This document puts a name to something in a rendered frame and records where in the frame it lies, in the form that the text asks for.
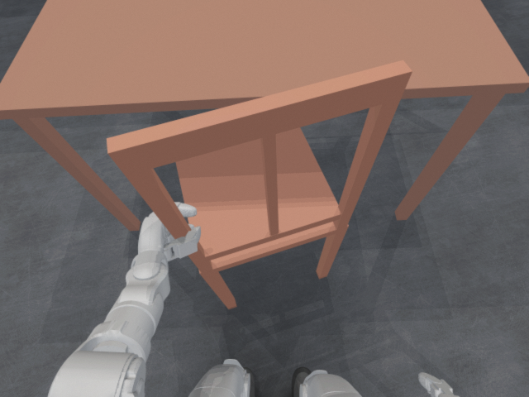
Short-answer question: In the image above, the robot left hand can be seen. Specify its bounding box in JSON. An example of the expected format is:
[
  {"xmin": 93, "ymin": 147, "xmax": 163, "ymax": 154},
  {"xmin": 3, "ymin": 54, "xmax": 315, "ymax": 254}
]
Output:
[{"xmin": 138, "ymin": 202, "xmax": 201, "ymax": 261}]

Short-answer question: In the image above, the left robot thigh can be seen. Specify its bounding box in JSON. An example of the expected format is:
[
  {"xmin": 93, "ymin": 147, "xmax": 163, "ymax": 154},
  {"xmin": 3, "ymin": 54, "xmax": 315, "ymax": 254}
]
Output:
[{"xmin": 189, "ymin": 364, "xmax": 250, "ymax": 397}]

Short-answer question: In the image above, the table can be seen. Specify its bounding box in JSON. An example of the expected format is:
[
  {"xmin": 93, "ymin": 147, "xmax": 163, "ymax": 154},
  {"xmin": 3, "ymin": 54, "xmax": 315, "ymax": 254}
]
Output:
[{"xmin": 0, "ymin": 0, "xmax": 529, "ymax": 231}]

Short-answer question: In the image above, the left robot forearm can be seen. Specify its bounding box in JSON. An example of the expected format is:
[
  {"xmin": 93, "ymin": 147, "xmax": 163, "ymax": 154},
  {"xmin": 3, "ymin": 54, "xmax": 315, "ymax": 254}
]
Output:
[{"xmin": 48, "ymin": 251, "xmax": 170, "ymax": 397}]

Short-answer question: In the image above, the chair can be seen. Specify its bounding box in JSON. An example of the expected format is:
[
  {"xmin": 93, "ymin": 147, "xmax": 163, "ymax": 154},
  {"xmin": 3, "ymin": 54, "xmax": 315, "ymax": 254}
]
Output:
[{"xmin": 107, "ymin": 60, "xmax": 412, "ymax": 309}]

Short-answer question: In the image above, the robot right hand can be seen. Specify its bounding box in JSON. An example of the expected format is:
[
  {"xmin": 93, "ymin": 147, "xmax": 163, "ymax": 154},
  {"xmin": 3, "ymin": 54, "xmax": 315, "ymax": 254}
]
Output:
[{"xmin": 418, "ymin": 372, "xmax": 459, "ymax": 397}]

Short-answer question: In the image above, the robot left upper arm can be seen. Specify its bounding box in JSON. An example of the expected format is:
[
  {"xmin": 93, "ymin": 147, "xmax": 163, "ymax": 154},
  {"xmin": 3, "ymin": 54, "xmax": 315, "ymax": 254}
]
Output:
[{"xmin": 51, "ymin": 351, "xmax": 146, "ymax": 397}]

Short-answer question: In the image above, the right robot shin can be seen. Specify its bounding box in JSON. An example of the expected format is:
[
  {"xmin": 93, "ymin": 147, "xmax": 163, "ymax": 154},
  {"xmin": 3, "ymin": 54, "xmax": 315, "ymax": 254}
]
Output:
[{"xmin": 305, "ymin": 370, "xmax": 327, "ymax": 380}]

